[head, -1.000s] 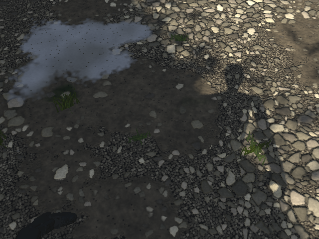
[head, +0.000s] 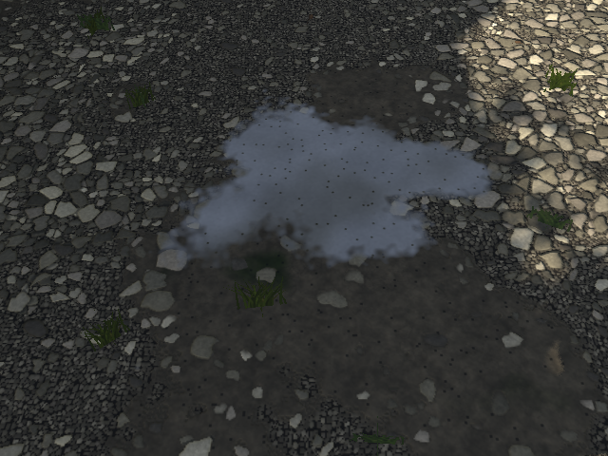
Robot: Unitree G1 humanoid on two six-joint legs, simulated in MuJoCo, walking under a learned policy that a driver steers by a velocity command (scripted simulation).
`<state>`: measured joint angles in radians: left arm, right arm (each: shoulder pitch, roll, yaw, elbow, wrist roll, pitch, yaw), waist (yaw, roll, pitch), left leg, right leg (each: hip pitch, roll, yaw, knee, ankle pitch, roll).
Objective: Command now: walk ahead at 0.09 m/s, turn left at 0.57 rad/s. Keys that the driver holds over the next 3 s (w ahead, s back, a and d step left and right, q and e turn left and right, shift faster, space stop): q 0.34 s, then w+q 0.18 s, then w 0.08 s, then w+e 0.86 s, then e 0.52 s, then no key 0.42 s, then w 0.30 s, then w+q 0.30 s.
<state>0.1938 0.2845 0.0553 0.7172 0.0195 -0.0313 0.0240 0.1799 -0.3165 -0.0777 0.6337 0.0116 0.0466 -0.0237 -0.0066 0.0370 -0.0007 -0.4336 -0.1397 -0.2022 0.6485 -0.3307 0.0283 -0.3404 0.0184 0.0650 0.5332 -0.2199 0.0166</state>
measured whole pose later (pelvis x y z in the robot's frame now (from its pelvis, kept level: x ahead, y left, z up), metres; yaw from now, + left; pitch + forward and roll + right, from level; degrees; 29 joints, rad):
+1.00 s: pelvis +0.27 +0.04 +0.01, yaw +15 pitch +2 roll +1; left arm 0.23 0.29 0.05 0.72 -0.01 -0.08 -0.04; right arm 0.30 -0.31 -0.05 0.71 0.00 -0.08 0.00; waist 0.00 0.03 0.02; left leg -0.38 0.01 -0.05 1.10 -0.36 0.01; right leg -0.32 0.07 0.01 0.49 -0.20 -0.08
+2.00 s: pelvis +0.70 +0.08 +0.00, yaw -20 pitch +2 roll +1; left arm 0.16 0.31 0.06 0.56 0.00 0.02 -0.01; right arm 0.09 -0.33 -0.05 0.75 0.00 -0.01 -0.01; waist 0.01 0.02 0.10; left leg -0.52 0.01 -0.04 1.11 -0.45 -0.05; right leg -0.43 0.07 0.05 0.49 -0.09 -0.06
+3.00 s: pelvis +0.94 +0.02 +0.00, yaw -19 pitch +2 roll -1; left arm 0.44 0.25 0.05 0.83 0.00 -0.08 0.01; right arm 0.06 -0.27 -0.03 0.70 0.03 -0.05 0.06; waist 0.09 0.04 0.03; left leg -0.65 0.05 0.01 0.64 0.00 0.03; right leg 0.13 0.02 -0.11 0.18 -0.35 -0.01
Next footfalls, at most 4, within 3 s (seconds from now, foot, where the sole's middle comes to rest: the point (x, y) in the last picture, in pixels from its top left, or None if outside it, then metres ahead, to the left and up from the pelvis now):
0.38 left None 0.06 0.14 -0.77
0.86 right None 0.36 -0.01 -0.77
1.36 left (224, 391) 0.64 0.24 -0.77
1.82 right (339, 330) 0.79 -0.03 -0.77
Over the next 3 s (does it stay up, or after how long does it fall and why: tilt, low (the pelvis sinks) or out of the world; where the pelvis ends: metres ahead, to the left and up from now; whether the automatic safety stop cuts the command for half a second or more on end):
stays up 0.94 0.02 0.00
